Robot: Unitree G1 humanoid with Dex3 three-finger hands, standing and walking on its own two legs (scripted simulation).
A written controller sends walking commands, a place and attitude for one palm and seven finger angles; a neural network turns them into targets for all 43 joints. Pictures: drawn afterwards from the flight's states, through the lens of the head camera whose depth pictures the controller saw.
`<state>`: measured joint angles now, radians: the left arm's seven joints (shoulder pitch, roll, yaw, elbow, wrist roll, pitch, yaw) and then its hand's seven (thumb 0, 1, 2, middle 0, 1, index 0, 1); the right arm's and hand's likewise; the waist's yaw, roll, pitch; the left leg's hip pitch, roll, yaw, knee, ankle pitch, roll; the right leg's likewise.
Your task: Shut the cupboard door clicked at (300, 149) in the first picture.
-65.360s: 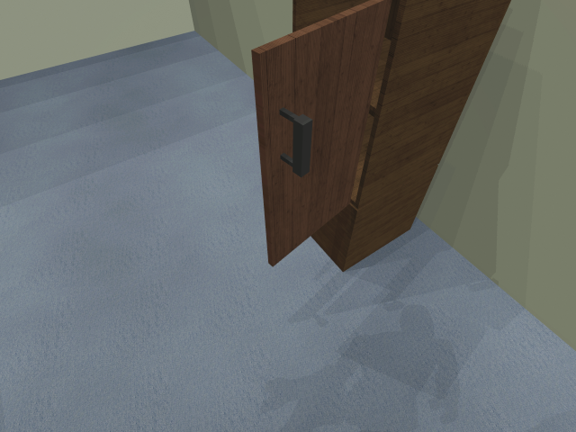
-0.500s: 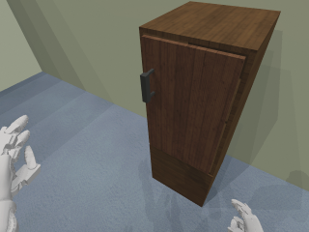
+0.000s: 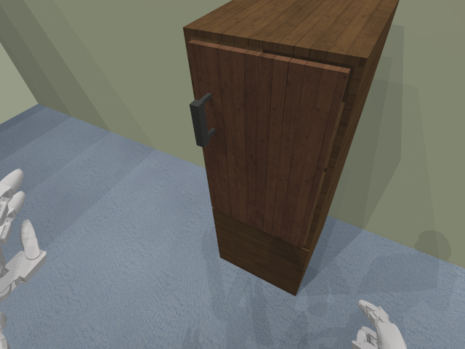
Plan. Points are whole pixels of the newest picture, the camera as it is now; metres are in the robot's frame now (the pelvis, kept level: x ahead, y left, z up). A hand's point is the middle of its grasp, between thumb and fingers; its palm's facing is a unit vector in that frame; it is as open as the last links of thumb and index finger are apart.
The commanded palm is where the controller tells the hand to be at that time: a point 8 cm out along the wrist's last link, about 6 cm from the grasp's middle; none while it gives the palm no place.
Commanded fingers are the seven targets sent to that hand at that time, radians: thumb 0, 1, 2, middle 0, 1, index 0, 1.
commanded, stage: step back with the hand held close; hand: left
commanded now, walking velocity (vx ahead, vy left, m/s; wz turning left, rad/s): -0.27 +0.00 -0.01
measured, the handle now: (204, 120) +0.61 +0.12 +0.08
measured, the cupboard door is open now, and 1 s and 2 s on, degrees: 0 0 0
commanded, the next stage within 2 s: stop stepping back and stand still in 1.16 s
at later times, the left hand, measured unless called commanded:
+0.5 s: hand (1, 303) +0.14 +0.28 +0.16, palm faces +0.44 -0.77 -0.46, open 7.4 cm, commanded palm +0.08 +0.31 +0.18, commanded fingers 0.00 0.90 0.90 -0.20 -0.30 -0.20 -0.30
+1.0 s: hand out of the picture +0.09 +0.30 +0.17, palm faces +0.49 -0.75 -0.44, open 7.4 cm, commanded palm +0.03 +0.32 +0.18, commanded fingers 0.00 0.90 0.90 -0.20 -0.30 -0.20 -0.30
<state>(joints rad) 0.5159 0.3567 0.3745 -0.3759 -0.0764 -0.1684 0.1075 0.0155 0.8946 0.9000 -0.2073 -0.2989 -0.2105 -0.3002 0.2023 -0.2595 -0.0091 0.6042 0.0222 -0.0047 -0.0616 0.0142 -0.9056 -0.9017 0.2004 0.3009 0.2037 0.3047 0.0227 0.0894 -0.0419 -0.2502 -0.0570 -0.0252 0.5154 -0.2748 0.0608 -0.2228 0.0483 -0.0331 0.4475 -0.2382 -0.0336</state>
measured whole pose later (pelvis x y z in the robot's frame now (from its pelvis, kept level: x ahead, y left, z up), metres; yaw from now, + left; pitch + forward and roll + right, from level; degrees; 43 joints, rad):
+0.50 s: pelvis -0.06 +0.01 -0.01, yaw -1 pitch +1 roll -1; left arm 0.53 0.40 0.43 -0.45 -0.03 -0.21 0.14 0.02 0.89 0.90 -0.21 -0.30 -0.21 -0.30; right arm 0.24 -0.23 0.01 0.55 0.01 0.01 -0.08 0.01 -0.90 -0.90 0.20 0.30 0.20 0.30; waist 0.01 0.01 -0.03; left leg -0.40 -0.07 0.01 0.62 -0.24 0.08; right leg -0.40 0.03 -0.01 0.60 -0.21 -0.01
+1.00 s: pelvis -0.10 +0.02 -0.01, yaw +2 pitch +4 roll -5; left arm 0.54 0.44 0.49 -0.53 -0.04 -0.29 0.15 0.02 0.89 0.90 -0.21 -0.30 -0.21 -0.30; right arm 0.24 -0.19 0.00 0.63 -0.02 -0.08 -0.07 0.01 -0.91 -0.90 0.20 0.30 0.20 0.30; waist 0.01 0.00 -0.06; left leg -0.52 0.00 0.00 0.58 -0.14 0.09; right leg -0.29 0.08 0.02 0.73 -0.39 0.00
